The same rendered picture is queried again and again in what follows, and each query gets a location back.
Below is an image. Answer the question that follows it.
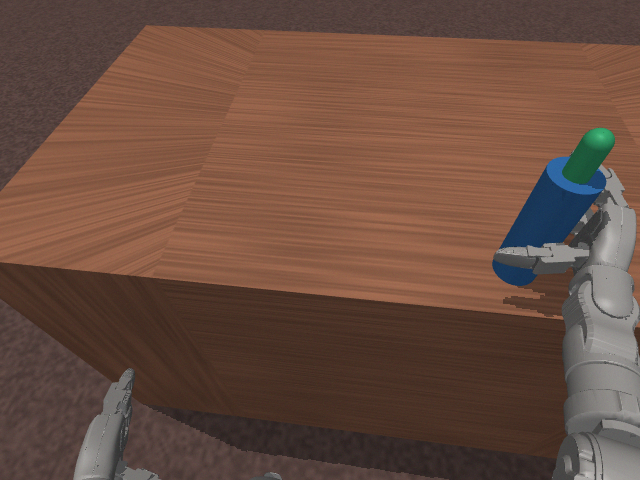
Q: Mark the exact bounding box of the right robot arm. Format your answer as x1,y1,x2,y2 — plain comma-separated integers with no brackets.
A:
552,265,640,480

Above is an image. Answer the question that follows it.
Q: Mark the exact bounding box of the bottle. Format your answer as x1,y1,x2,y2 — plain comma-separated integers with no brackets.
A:
492,128,615,286

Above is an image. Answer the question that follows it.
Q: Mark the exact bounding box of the left robot hand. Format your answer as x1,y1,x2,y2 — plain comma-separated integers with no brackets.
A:
73,368,161,480

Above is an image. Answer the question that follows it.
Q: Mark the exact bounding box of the right robot hand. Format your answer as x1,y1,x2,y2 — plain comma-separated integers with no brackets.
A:
493,150,637,276

